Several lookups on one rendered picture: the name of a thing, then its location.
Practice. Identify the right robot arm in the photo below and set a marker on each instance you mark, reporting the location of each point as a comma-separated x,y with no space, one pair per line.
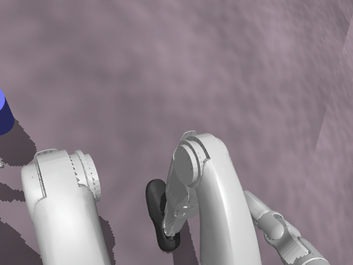
287,240

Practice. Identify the bottle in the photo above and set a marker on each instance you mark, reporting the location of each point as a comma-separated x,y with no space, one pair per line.
6,116

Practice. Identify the right robot foot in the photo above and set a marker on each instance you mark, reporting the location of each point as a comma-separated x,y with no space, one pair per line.
156,201

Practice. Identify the right robot hand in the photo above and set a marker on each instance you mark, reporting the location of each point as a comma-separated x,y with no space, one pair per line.
256,206

